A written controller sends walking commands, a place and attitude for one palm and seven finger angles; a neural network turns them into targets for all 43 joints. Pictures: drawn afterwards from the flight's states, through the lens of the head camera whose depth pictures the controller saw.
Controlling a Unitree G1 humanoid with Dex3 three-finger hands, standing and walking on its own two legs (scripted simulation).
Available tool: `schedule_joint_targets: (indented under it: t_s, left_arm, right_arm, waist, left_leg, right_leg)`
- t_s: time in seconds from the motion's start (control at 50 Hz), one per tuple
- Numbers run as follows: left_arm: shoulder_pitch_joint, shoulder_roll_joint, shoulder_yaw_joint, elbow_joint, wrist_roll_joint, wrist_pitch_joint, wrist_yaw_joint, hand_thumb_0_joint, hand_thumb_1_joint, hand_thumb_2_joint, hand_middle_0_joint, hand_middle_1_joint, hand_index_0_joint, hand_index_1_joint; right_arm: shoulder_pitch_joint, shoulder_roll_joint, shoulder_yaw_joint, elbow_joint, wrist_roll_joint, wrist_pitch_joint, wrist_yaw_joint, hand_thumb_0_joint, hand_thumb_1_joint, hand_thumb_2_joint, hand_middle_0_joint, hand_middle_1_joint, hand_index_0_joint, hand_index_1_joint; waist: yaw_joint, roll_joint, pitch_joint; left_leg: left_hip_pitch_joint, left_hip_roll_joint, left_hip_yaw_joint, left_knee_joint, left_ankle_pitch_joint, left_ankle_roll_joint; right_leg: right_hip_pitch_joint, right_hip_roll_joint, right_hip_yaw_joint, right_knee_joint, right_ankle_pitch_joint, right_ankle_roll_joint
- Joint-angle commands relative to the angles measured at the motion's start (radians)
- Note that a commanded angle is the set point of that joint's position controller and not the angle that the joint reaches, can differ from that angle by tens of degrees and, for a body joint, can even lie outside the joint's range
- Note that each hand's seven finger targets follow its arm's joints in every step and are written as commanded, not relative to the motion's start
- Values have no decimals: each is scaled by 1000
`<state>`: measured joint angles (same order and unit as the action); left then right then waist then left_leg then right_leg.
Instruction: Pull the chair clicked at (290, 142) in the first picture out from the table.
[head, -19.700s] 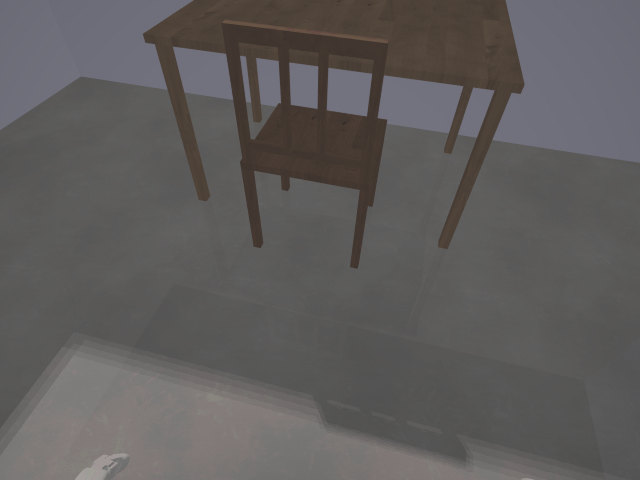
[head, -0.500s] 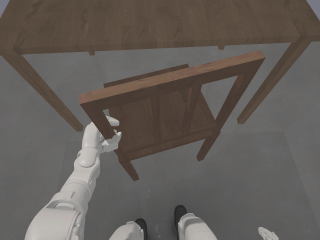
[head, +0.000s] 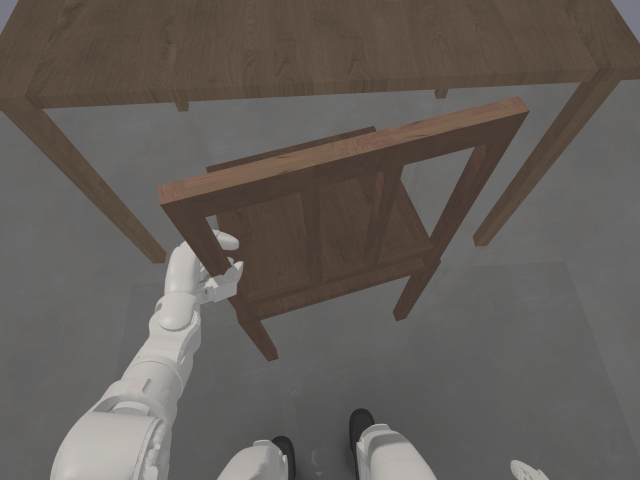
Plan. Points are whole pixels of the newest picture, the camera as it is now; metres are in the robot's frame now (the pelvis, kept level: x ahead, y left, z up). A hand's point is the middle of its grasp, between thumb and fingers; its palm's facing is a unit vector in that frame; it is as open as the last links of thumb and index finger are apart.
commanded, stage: step backward, pulling the chair out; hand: left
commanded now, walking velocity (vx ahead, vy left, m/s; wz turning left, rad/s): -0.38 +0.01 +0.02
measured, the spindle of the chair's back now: (312, 241) +0.44 +0.00 -0.08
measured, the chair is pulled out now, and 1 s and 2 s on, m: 0.09 0.12 0.12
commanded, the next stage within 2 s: stop walking, hand still on the chair in 0.48 s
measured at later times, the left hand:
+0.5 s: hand (228, 277) +0.38 +0.13 -0.07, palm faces +0.01 -0.98 -0.21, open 6.0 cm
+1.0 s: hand (232, 294) +0.35 +0.12 -0.06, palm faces +0.04 -0.98 -0.17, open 6.0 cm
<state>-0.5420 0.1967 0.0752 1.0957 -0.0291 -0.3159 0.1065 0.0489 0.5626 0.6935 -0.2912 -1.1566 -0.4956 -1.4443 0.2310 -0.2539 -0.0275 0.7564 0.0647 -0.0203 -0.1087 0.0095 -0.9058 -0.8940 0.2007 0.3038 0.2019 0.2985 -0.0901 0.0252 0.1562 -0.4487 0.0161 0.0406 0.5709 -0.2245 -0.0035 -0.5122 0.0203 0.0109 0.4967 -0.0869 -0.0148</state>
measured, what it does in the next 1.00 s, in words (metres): stands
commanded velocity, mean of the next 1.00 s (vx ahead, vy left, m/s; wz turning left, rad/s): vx -0.21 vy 0.00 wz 0.01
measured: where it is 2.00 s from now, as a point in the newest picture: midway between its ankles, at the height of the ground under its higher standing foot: outside the picture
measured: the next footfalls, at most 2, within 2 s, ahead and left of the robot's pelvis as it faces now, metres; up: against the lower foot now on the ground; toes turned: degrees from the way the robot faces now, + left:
none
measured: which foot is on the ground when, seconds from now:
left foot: down 0.00-1.00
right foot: down 0.00-1.00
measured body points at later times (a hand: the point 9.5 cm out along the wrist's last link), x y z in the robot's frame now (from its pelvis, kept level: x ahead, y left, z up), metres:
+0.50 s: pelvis +0.00 +0.00 +0.00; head +0.11 -0.02 +0.43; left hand +0.37 +0.18 -0.05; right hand +0.06 -0.27 -0.14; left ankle +0.03 +0.12 -0.72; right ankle +0.10 -0.10 -0.73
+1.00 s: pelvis +0.04 -0.01 +0.01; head +0.11 -0.03 +0.45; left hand +0.34 +0.17 -0.05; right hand +0.15 -0.26 -0.13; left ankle +0.04 +0.12 -0.73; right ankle +0.10 -0.11 -0.73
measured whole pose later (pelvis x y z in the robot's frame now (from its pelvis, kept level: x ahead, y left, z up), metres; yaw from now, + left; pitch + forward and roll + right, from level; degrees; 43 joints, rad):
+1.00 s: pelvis +0.04 -0.01 +0.01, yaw -2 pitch +1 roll +0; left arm -0.24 0.12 0.02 0.80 -0.06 -0.15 0.11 0.09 0.59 0.68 -0.20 -1.15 -0.50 -1.44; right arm 0.21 -0.23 0.01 0.67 0.05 0.03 -0.11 0.01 -0.91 -0.89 0.20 0.30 0.20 0.30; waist -0.02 0.05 0.13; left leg -0.26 0.03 0.04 0.52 -0.29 -0.01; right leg -0.35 0.02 -0.03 0.50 -0.17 -0.03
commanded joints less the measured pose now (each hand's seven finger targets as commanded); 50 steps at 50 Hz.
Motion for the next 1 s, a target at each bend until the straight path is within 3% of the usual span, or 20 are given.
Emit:
schedule_joint_targets:
  t_s: [0.0, 0.14, 0.24, 0.28, 0.36, 0.42, 0.46, 0.48, 0.52, 0.56, 0.58, 0.62, 0.64, 0.68, 0.72, 0.76, 0.78, 0.84, 0.9, 0.98]
  left_arm:
    - [-318, 256, 13, -199, 31, -46, 16, 0, 900, 900, -500, -1450, -500, -1450]
    - [-337, 213, -11, -252, 26, -35, 10, 0, 900, 900, -500, -1450, -500, -1450]
    - [-344, 216, -8, -244, 21, -31, 6, 0, 900, 900, -500, -1450, -500, -1450]
    - [-340, 256, 20, -235, 23, -34, 10, 0, 900, 900, -500, -1450, -500, -1450]
    - [-332, 255, 10, -203, 25, -39, 11, 0, 900, 900, -500, -1450, -500, -1450]
    - [-317, 253, 18, -195, 31, -24, 11, 0, 900, 900, -500, -1450, -500, -1450]
    - [-325, 243, 9, -221, 30, -13, 8, 0, 900, 900, -500, -1450, -500, -1450]
    - [-323, 260, 20, -222, 31, -5, 9, 0, 900, 900, -500, -1450, -500, -1450]
    - [-339, 220, -10, -265, 20, -1, 7, 0, 900, 900, -500, -1450, -500, -1450]
    - [-347, 199, -24, -259, 11, -5, 3, 0, 900, 900, -500, -1450, -500, -1450]
    - [-354, 211, -14, -475, 8, -19, -3, 0, 900, 900, -500, -1450, -500, -1450]
    - [-326, 176, -27, -477, 7, 16, -3, 0, 900, 900, -500, -1450, -500, -1450]
    - [-297, 167, -26, -495, 1, 36, -4, 0, 900, 900, -500, -1450, -500, -1450]
    - [-238, 184, -7, -506, -7, 72, -5, 0, 900, 900, -500, -1450, -500, -1450]
    - [-202, 166, -24, -520, -6, 97, -6, 0, 900, 900, -500, -1450, -500, -1450]
    - [-161, 156, -34, -498, 1, 113, -5, 0, 900, 900, -500, -1450, -500, -1450]
    - [-135, 180, -13, -492, 1, 120, 3, 0, 900, 900, -500, -1450, -500, -1450]
    - [-71, 147, -24, -490, -1, 123, 5, 0, 900, 900, -500, -1450, -500, -1450]
    - [-16, 140, -16, -514, 3, 129, 8, 0, 900, 900, -500, -1450, -500, -1450]
    - [64, 116, -24, -515, 4, 141, 3, 0, 900, 900, -500, -1450, -500, -1450]
  right_arm:
    - [97, -148, -41, -72, 1, -28, -21, 0, -900, -900, 200, 300, 200, 300]
    - [80, -140, -43, -90, -9, -18, -22, 0, -900, -900, 200, 300, 200, 300]
    - [79, -133, -43, -94, -11, -17, -23, 0, -900, -900, 200, 300, 200, 300]
    - [91, -132, -47, -87, -12, -18, -27, 0, -900, -900, 200, 300, 200, 300]
    - [111, -124, -48, -71, -6, -25, -20, 0, -900, -900, 200, 300, 200, 300]
    - [101, -131, -45, -61, -1, -23, -14, 0, -900, -900, 200, 300, 200, 300]
    - [94, -139, -40, -59, 0, -20, -16, 0, -900, -900, 200, 300, 200, 300]
    - [91, -159, -41, -60, 0, -18, -20, 0, -900, -900, 200, 300, 200, 300]
    - [58, -158, -39, -92, 1, -7, -24, 0, -900, -900, 200, 300, 200, 300]
    - [66, -155, -42, -112, 4, -2, -11, 0, -900, -900, 200, 300, 200, 300]
    - [21, -144, -40, -181, -12, 5, -12, 0, -900, -900, 200, 300, 200, 300]
    - [-12, -124, -26, -195, -17, 18, -16, 0, -900, -900, 200, 300, 200, 300]
    - [-15, -116, -25, -202, -18, 21, -15, 0, -900, -900, 200, 300, 200, 300]
    - [14, -127, -27, -211, -12, 26, -19, 0, -900, -900, 200, 300, 200, 300]
    - [-15, -122, -22, -226, -13, 35, -26, 0, -900, -900, 200, 300, 200, 300]
    - [-48, -114, -14, -227, -16, 37, -27, 0, -900, -900, 200, 300, 200, 300]
    - [-34, -124, -21, -220, -13, 36, -26, 0, -900, -900, 200, 300, 200, 300]
    - [-11, -101, -12, -206, -15, 21, -20, 0, -900, -900, 200, 300, 200, 300]
    - [-27, -99, -7, -208, -21, 5, -19, 0, -900, -900, 200, 300, 200, 300]
    - [-49, -100, -8, -206, -24, -2, -22, 0, -900, -900, 200, 300, 200, 300]
  waist:
    - [24, -4, -491]
    - [36, 124, -502]
    - [35, 76, -468]
    - [26, 4, -475]
    - [21, -89, -491]
    - [31, -103, -527]
    - [22, -66, -560]
    - [23, -20, -563]
    - [33, 44, -546]
    - [24, 31, -476]
    - [55, 177, -507]
    - [75, 274, -492]
    - [83, 257, -505]
    - [76, 97, -553]
    - [72, 15, -514]
    - [75, 40, -369]
    - [78, 36, -328]
    - [72, -60, -384]
    - [76, -4, -398]
    - [79, -3, -387]
  left_leg:
    - [196, 88, -91, -102, 27, 13]
    - [199, 171, -129, -137, 217, 35]
    - [150, 154, -116, -102, 107, 27]
    - [171, 111, -94, -56, 27, 12]
    - [208, 7, -36, 72, -179, -13]
    - [186, 0, -68, 105, -195, -17]
    - [199, 18, -90, 21, -63, -14]
    - [211, 55, -122, -45, 101, -5]
    - [214, 143, -182, -115, 299, 28]
    - [170, 188, -192, -184, 69, 66]
    - [169, 210, -216, -247, 30, 83]
    - [151, 236, -230, -231, 72, 90]
    - [187, 238, -204, -193, 124, 89]
    - [232, 205, -163, -113, 188, 70]
    - [188, 164, -120, -97, 58, 38]
    - [96, 124, -99, -145, -283, 30]
    - [109, 99, -92, -131, -333, 28]
    - [237, 68, -71, -72, -231, 27]
    - [275, 81, -75, -121, -112, 32]
    - [317, 95, -62, -134, 63, 28]
  right_leg:
    - [221, -131, 83, -75, -14, 33]
    - [245, -80, 43, 67, 33, 12]
    - [255, -105, 76, 52, 47, -6]
    - [230, -134, 119, -11, 57, -10]
    - [211, -253, 239, -187, 5, -21]
    - [292, -287, 225, -177, 134, -40]
    - [341, -259, 170, -104, 293, -31]
    - [331, -214, 115, -43, 323, -16]
    - [303, -108, 39, 38, 194, 25]
    - [276, -68, 32, 42, -121, 28]
    - [317, -59, 33, 103, -162, 17]
    - [328, -59, 21, 180, -189, 1]
    - [335, -70, 23, 161, -168, -1]
    - [396, -82, 40, 83, -17, 8]
    - [411, -132, 77, 37, 12, 3]
    - [315, -154, 117, -50, -311, -8]
    - [264, -144, 140, -106, -393, -16]
    - [250, -169, 169, -179, -378, -10]
    - [303, -144, 125, -134, -214, 8]
    - [347, -132, 92, -96, 35, 19]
